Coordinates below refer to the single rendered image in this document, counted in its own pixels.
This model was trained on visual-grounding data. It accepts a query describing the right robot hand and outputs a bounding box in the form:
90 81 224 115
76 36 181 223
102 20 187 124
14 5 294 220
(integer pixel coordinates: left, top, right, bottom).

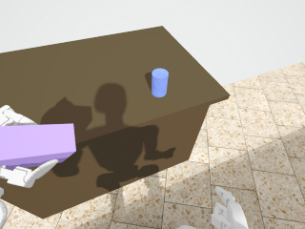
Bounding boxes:
212 186 249 229

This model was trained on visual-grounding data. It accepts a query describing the sponge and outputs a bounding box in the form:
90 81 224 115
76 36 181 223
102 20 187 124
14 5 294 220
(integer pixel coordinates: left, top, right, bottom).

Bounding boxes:
0 123 76 170

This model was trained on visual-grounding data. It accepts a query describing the left robot hand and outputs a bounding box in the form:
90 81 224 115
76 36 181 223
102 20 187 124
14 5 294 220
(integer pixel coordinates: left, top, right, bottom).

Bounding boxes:
0 105 59 188

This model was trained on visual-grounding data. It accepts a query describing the table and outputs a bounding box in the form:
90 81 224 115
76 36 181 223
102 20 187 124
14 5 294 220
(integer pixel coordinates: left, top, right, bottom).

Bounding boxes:
0 26 230 219

